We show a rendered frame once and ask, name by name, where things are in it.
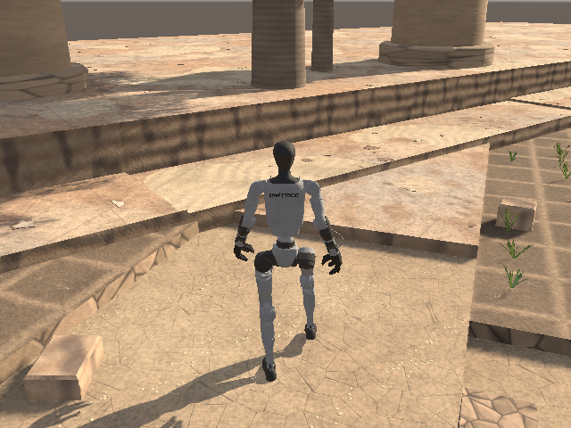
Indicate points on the robot left upper arm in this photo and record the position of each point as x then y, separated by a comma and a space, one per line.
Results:
252, 201

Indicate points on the right robot forearm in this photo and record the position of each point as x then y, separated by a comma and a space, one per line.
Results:
329, 240

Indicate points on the left robot forearm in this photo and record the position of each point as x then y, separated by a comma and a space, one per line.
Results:
242, 234

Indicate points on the robot right thigh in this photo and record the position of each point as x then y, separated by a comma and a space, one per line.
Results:
306, 260

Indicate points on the left robot hand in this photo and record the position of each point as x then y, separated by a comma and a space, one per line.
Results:
237, 251

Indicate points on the right robot foot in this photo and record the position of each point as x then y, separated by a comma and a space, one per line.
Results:
310, 332

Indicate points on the right robot hand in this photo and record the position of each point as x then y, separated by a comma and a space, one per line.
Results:
336, 260

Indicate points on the robot right upper arm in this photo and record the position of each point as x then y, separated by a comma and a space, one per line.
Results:
312, 188

